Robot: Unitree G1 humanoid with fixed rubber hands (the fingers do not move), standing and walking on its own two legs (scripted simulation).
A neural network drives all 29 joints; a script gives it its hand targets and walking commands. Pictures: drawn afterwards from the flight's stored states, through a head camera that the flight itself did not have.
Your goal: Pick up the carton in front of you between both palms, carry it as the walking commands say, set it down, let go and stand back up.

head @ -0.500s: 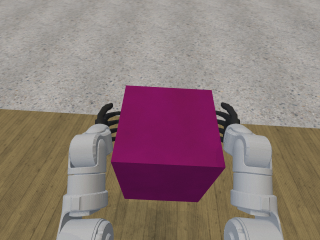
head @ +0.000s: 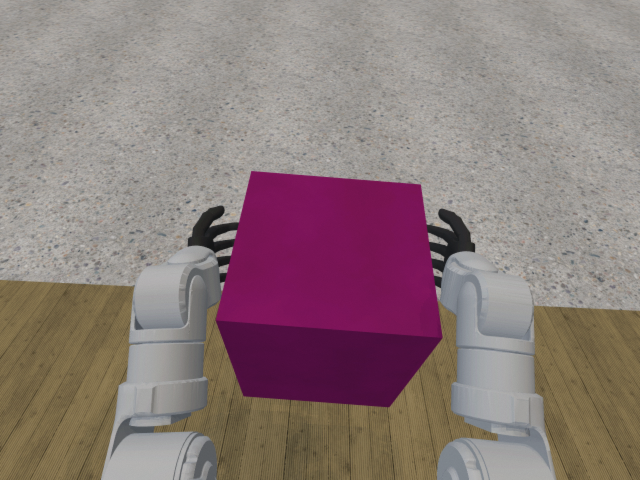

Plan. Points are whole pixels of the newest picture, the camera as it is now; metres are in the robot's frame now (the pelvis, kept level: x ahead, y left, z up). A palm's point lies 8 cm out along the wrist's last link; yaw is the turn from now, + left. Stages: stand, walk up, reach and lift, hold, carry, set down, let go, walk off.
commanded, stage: carry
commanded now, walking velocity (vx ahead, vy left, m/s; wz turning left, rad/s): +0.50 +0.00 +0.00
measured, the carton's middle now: (325, 298) +0.34 +0.00 +0.04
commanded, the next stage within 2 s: none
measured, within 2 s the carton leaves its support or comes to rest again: neither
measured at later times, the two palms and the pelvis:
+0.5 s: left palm (259, 128) +0.65 +0.12 +0.11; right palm (428, 132) +0.66 -0.18 +0.11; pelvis +0.32 -0.02 -0.03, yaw +1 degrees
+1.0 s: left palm (262, 72) +0.95 +0.15 +0.07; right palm (389, 74) +0.96 -0.15 +0.07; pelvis +0.62 -0.01 -0.06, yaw -1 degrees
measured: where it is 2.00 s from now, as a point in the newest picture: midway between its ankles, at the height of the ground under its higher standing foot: (312, 245)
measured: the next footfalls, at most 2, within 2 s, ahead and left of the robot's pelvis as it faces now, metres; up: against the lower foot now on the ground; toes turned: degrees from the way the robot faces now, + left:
right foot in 0.46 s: +0.45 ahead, -0.08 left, -0.04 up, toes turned -2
left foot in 1.00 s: +0.78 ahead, +0.05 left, -0.07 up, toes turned +4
